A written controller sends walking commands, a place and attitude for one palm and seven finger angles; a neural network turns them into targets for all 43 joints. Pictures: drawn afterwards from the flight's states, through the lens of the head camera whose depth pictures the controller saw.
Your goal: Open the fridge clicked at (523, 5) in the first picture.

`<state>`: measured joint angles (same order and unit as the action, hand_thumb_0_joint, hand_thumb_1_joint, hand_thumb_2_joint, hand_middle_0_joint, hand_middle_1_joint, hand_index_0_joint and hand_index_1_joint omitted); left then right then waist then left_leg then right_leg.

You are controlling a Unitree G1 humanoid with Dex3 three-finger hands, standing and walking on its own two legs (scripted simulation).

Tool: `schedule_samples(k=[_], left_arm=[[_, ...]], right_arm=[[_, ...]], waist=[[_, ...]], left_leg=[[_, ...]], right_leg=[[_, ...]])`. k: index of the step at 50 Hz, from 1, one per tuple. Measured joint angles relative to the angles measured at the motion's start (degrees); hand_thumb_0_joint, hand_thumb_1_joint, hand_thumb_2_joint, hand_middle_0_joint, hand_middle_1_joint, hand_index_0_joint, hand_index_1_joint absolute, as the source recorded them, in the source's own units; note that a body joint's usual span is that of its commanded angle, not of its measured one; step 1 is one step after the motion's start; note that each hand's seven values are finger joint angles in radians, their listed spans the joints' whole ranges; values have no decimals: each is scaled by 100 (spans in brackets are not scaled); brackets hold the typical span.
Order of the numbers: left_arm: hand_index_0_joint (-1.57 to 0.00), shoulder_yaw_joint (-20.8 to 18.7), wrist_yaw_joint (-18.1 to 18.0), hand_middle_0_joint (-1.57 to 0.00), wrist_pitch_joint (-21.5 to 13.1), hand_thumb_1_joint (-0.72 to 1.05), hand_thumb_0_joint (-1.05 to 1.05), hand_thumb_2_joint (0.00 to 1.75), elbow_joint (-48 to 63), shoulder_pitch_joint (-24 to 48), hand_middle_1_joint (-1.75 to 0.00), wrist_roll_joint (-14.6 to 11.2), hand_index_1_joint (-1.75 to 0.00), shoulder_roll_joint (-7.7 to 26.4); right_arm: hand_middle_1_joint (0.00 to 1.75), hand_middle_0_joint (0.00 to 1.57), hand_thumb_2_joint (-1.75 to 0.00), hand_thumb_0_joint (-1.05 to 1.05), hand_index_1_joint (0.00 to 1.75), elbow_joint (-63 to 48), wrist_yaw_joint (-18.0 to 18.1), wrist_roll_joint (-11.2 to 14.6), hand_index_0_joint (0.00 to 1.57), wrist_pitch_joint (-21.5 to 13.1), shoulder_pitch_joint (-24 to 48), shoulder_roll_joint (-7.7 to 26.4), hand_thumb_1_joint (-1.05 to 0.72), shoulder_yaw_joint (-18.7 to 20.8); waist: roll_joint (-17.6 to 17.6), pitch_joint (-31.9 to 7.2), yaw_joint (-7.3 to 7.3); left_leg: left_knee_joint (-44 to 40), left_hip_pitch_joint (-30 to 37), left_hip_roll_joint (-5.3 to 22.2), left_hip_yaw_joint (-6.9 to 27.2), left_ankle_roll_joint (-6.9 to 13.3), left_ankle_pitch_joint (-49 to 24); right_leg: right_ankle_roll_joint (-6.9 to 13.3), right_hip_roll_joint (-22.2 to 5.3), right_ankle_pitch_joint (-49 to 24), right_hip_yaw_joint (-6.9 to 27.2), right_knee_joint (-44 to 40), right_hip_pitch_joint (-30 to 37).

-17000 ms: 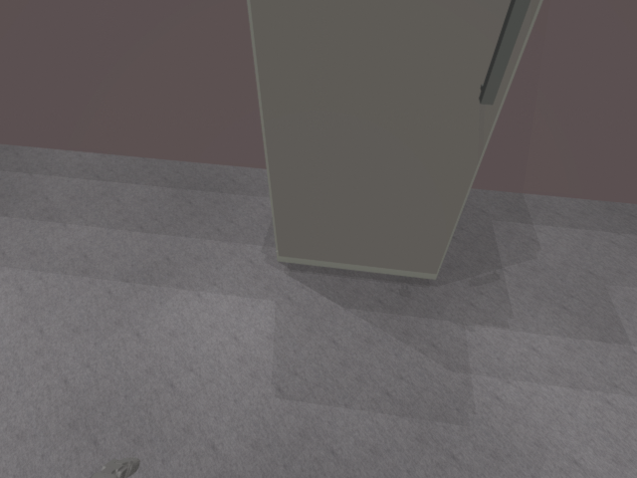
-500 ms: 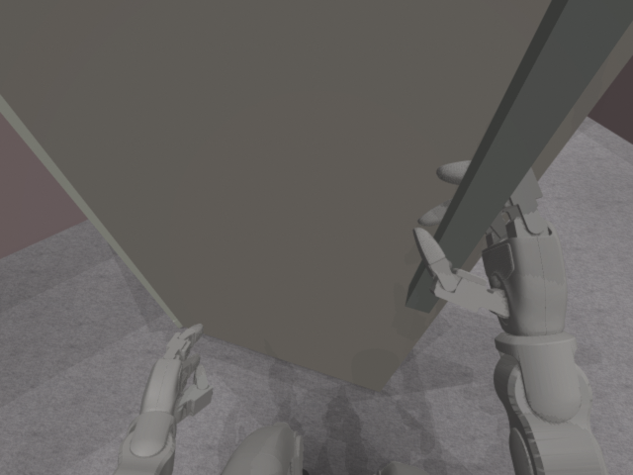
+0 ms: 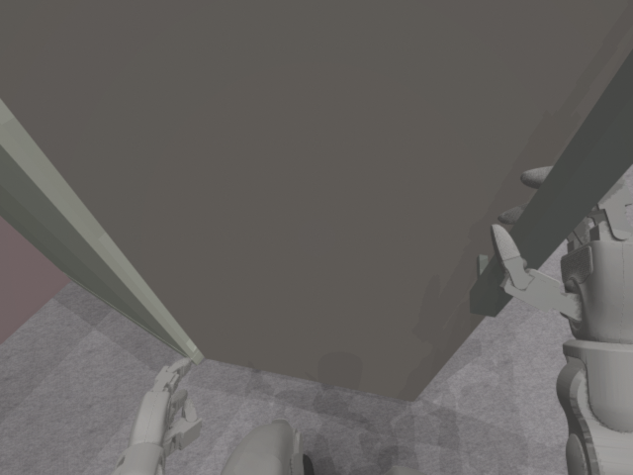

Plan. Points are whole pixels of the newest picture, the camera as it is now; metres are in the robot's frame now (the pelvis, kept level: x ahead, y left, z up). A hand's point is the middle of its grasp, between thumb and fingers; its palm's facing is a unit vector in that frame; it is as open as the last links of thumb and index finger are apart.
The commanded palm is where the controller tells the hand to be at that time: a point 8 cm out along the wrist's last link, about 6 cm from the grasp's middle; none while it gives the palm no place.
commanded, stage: walk backward, drawing the door open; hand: right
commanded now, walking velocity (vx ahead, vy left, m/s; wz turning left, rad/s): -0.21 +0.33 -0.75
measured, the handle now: (559, 174) +0.33 -0.16 +0.25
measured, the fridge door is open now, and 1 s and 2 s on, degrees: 71 82 73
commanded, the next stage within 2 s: stop walking and hold the door back in 0.10 s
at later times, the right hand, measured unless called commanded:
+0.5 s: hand (476, 397) +0.17 -0.09 +0.19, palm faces +0.62 +0.71 -0.33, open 6.9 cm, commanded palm +0.15 -0.15 +0.17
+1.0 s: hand (482, 357) +0.19 -0.09 +0.20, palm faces +0.66 +0.71 -0.25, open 6.2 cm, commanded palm +0.18 -0.15 +0.17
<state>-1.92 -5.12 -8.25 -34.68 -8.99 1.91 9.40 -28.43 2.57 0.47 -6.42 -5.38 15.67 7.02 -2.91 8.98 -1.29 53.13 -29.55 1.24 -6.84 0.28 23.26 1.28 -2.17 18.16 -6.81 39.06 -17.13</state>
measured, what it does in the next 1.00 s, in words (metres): steps to the left, turning right: left foot, then right foot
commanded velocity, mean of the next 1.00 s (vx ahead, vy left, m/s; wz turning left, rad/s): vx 0.15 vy -0.16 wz -0.14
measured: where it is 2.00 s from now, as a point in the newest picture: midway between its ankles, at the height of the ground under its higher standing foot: outside the picture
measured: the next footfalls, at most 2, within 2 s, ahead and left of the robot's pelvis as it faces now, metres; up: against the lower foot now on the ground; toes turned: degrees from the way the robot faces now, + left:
left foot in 0.24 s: +0.05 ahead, +0.28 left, +0.00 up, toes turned -8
right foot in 0.78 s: -0.15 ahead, +0.18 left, +0.00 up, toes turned -25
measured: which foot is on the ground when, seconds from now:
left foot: up 0.00-0.22, down 0.24-0.78, up 0.80-1.00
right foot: down 0.00-0.24, up 0.26-0.76, down 0.78-1.00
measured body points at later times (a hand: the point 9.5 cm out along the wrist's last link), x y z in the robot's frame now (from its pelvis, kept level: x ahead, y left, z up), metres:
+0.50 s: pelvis -0.07 +0.24 +0.03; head -0.06 +0.29 +0.48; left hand +0.18 +0.43 -0.08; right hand +0.13 -0.12 +0.21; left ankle +0.01 +0.29 -0.72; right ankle -0.11 +0.09 -0.62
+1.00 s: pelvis -0.14 +0.32 +0.02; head -0.11 +0.33 +0.47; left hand -0.04 +0.56 -0.13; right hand +0.15 -0.13 +0.22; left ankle -0.09 +0.43 -0.69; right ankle -0.18 +0.20 -0.72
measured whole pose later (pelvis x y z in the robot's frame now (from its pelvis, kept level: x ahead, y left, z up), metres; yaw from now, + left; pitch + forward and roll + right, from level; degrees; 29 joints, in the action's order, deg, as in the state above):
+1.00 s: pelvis -0.14 +0.32 +0.02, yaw -17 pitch +0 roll -1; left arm 1.2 -5.4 -2.5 -46.6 -22.0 -2.6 15.2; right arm 67.9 1.9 -0.3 -10.7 51.7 33.5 18.4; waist 2.2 3.4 -1.0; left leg 45.7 -22.7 2.8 -2.2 -1.7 22.7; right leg 0.4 -3.5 16.4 -6.7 30.6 -13.8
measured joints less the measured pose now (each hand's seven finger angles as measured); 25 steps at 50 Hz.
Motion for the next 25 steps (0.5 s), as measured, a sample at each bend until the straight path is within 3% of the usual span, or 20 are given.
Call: schedule_samples(k=[2,4,8,11,13,15,18,20,25], left_arm=[[-20,61,77,-20,1,91,2,89,-101,-11,-30,38,-30,-102],[-20,87,138,-20,-24,91,2,89,-146,-67,-30,31,-30,-125],[-20,93,208,-20,-52,91,2,89,-126,-213,-30,-79,-30,-61],[-20,113,218,-20,12,90,2,89,-66,-303,-30,-164,-30,-87],[-20,125,208,-21,42,90,2,89,-115,-235,-30,-235,-31,-58],[-20,89,122,-21,99,90,2,89,-399,-42,-30,-221,-31,122],[-20,57,-2,-20,232,91,2,89,-678,44,-30,-189,-30,363],[-20,77,-50,-20,315,91,2,89,-699,55,-30,-196,-30,501],[-20,71,25,-20,454,91,2,89,-615,39,-30,-246,-30,742]], right_arm=[[140,45,-78,-14,135,58,-60,-76,19,4,13,31,-47,84],[140,45,-78,-13,135,140,-71,-111,20,22,-27,23,-48,123],[140,45,-79,-10,134,263,-10,12,18,131,-227,-25,-51,271],[140,45,-81,-11,132,367,91,164,16,248,-373,119,-51,550],[140,45,-81,-13,131,609,194,156,15,168,-285,156,-52,765],[140,45,-82,-14,132,1117,203,88,17,20,-79,74,-52,806],[140,45,-83,-15,134,2098,263,88,21,-176,218,154,-49,723],[140,45,-84,-14,136,2824,288,125,24,-303,490,237,-49,698],[140,45,-85,-11,138,4448,273,210,29,-331,1462,470,-51,682]], waist=[[-14,141,41],[163,187,75],[572,59,262],[702,-212,280],[657,-348,325],[687,-347,346],[547,-509,472],[531,-615,414],[475,-785,228]], left_leg=[[697,-220,-207,277,-143,78],[860,-311,-246,395,-213,-213],[-341,246,-78,634,-244,-501],[-1428,1122,-23,602,-299,-302],[-1829,1330,24,496,-251,-614],[-1542,1202,105,362,-129,-586],[-1745,1254,335,349,2,-711],[-2020,1361,419,239,68,-902],[-2481,1454,486,-109,230,-1266]], right_leg=[[-228,-163,-130,302,-248,104],[-436,-391,-412,669,-611,150],[-695,-818,-810,1154,-1062,112],[-705,-994,-670,1485,-894,-218],[-541,-883,218,1648,-28,-718],[-424,-436,892,1673,1772,-1268],[-419,171,654,1192,3435,-1571],[-439,348,334,908,3591,-1515],[-414,519,45,608,2629,-1024]])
